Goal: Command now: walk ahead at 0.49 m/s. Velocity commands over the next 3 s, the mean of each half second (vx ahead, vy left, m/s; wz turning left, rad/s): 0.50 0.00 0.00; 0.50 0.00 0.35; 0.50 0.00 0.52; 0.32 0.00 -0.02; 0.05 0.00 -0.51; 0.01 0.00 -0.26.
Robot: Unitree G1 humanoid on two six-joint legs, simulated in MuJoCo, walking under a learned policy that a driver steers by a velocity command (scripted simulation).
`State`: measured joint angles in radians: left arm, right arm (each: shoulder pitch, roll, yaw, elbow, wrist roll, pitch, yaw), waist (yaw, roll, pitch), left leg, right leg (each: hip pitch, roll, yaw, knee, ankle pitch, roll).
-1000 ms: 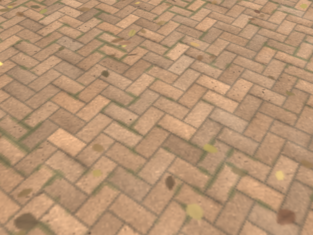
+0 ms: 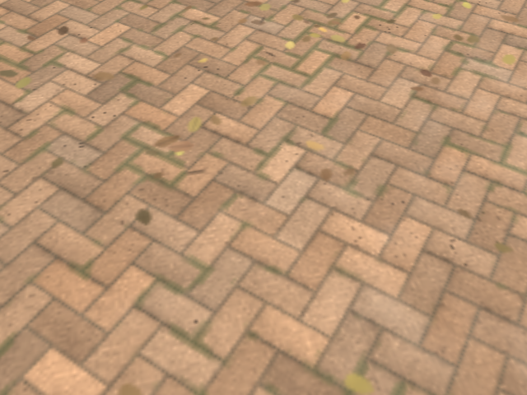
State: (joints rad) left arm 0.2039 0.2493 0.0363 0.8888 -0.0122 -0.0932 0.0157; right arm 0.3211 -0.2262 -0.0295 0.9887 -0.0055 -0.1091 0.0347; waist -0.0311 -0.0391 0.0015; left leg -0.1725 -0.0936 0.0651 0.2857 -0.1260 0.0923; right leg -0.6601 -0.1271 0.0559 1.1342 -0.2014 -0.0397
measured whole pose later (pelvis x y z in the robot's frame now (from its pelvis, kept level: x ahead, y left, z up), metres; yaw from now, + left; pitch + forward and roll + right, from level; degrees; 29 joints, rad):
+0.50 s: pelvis +0.27 -0.08 +0.00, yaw +1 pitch +1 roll +0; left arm 0.29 0.23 0.04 0.92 0.00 -0.11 -0.03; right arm 0.22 -0.28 -0.04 0.93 0.02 -0.09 0.00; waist 0.02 0.04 0.00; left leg -0.59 0.10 -0.03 1.12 -0.24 0.05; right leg -0.22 0.05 -0.06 0.34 -0.15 -0.07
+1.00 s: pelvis +0.55 +0.00 -0.01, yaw +14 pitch +2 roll +0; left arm 0.24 0.26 0.04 0.88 -0.01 -0.13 0.00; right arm 0.19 -0.26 -0.07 0.81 0.01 -0.07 0.04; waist 0.00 -0.01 0.04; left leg -0.39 -0.10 0.02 0.51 -0.16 0.10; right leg -0.40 -0.04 0.03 1.23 -0.39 -0.02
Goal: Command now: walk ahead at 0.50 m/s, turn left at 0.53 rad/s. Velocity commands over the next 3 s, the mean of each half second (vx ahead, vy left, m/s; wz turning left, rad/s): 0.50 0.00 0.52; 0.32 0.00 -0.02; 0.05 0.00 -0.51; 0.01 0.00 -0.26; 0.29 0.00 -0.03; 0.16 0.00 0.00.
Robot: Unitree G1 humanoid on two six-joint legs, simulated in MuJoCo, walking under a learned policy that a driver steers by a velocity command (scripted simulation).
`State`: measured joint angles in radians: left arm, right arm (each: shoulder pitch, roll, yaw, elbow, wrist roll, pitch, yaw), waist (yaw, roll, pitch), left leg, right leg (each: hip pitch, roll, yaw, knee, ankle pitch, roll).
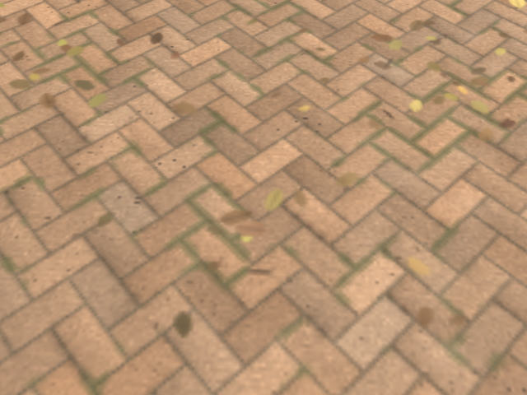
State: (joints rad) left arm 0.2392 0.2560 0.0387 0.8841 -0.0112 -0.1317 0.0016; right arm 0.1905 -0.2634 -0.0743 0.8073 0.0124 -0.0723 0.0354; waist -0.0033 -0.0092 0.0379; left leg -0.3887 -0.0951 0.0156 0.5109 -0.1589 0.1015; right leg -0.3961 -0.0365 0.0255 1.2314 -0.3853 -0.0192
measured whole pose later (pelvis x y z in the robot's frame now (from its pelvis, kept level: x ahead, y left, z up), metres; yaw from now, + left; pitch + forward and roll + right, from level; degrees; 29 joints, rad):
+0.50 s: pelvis +0.28 -0.03 +0.01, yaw +16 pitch +2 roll -1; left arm 0.17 0.25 0.06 0.75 0.01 -0.12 -0.02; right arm 0.32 -0.28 -0.06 0.77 0.02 -0.05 -0.01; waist -0.01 0.03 0.00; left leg -0.42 -0.04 -0.10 1.17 -0.40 0.04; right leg -0.33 0.04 -0.01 0.46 -0.16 -0.03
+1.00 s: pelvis +0.45 +0.07 +0.00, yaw +12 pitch +2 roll -1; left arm 0.27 0.30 0.06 0.82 -0.02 0.01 0.03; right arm 0.09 -0.23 -0.04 0.70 -0.02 -0.04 0.00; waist 0.03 -0.04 0.03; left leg -0.40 0.03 0.07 0.47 -0.12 0.03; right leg -0.51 -0.03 0.03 1.13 -0.51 0.07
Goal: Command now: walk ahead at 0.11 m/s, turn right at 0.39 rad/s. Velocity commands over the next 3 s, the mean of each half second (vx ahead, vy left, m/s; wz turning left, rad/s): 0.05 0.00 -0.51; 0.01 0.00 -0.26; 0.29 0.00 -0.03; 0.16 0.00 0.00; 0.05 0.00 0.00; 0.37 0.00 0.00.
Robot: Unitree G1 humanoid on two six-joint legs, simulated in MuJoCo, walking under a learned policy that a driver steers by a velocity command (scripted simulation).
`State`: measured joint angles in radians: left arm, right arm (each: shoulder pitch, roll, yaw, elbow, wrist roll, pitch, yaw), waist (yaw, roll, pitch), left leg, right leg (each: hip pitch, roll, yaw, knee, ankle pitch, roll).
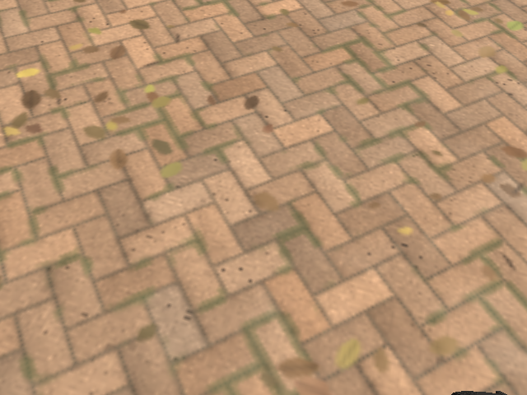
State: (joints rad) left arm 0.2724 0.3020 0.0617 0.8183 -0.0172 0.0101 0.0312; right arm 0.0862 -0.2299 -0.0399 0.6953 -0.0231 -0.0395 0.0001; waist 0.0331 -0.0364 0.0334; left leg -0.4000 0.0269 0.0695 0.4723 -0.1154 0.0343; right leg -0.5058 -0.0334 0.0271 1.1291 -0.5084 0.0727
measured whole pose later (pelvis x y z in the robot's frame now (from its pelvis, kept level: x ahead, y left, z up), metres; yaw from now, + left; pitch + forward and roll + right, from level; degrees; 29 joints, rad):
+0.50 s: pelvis +0.02 -0.04 +0.01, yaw -17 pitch +3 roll +3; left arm 0.22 0.29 0.07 0.66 0.00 0.02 0.03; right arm 0.09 -0.31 -0.10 0.79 0.00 0.02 -0.04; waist 0.01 0.02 0.03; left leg -0.57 -0.01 -0.04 1.04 -0.34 -0.06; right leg -0.31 0.03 0.07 0.46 -0.19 -0.06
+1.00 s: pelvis +0.04 -0.02 +0.00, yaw -24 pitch +0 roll +1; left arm 0.19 0.29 0.06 0.69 0.00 0.04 0.02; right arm 0.13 -0.23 -0.03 0.82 0.00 0.00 0.00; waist 0.00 -0.03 0.03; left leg -0.25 0.00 -0.01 0.51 -0.26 0.00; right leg -0.22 -0.02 0.07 0.51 -0.27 0.05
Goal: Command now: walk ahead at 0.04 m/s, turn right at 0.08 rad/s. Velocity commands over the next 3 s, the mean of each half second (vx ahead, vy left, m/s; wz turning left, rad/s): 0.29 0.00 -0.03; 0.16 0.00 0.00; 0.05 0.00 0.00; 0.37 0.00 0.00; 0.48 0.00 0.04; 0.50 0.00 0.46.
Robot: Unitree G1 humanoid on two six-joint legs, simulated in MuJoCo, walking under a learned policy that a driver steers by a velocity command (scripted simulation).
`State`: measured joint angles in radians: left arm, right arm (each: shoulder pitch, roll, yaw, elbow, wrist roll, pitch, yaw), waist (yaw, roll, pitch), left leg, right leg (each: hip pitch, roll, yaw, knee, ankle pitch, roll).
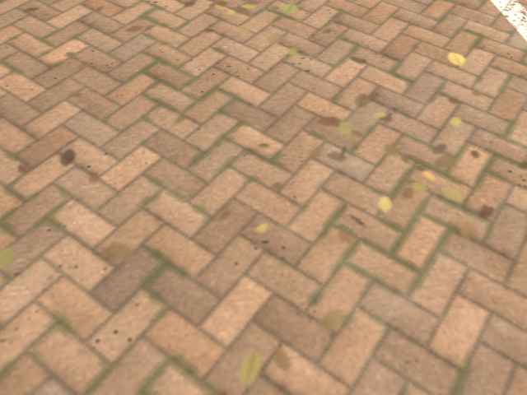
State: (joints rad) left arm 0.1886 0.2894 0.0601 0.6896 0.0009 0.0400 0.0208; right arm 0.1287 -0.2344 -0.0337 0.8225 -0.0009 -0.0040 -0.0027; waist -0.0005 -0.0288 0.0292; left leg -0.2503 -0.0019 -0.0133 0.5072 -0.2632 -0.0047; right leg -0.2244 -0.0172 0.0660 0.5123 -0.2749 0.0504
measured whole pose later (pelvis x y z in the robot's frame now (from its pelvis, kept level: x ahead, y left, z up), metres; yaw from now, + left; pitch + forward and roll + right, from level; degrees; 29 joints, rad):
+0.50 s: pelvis +0.11 +0.00 +0.01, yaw +0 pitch +2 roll +0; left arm 0.16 0.28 0.06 0.66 -0.02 -0.07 -0.02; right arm 0.41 -0.26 -0.03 0.92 0.01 -0.07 0.01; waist -0.09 -0.03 0.02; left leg 0.00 -0.01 0.01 0.25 -0.28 0.03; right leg -0.61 -0.08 0.01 0.78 -0.13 0.01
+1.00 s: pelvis +0.27 -0.05 +0.00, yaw +1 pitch +0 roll -2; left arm 0.16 0.23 0.03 0.81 0.02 -0.03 -0.01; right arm 0.19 -0.27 -0.03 0.85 -0.02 0.02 -0.03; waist 0.01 0.03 0.03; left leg -0.33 0.07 -0.04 0.59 -0.24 -0.02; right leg -0.30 0.07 -0.07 0.44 -0.15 -0.06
